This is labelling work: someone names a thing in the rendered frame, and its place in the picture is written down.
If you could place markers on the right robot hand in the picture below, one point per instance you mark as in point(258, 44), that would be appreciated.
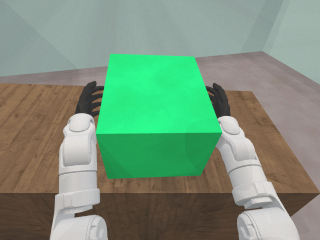
point(220, 100)

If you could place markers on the robot left upper arm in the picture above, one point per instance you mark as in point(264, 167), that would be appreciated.
point(91, 227)

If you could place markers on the carton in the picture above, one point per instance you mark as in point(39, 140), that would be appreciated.
point(156, 118)

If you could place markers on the robot right upper arm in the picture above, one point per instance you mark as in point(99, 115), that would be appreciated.
point(265, 224)

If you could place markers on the pedestal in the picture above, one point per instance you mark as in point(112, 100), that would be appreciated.
point(200, 207)

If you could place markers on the left robot hand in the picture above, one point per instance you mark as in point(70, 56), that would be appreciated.
point(86, 98)

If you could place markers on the left robot forearm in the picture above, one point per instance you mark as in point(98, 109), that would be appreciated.
point(78, 190)

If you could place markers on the right robot forearm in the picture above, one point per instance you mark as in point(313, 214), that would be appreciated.
point(250, 186)

